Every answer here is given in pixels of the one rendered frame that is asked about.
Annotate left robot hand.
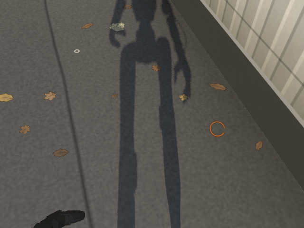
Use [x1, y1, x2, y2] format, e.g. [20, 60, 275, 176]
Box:
[31, 210, 86, 228]

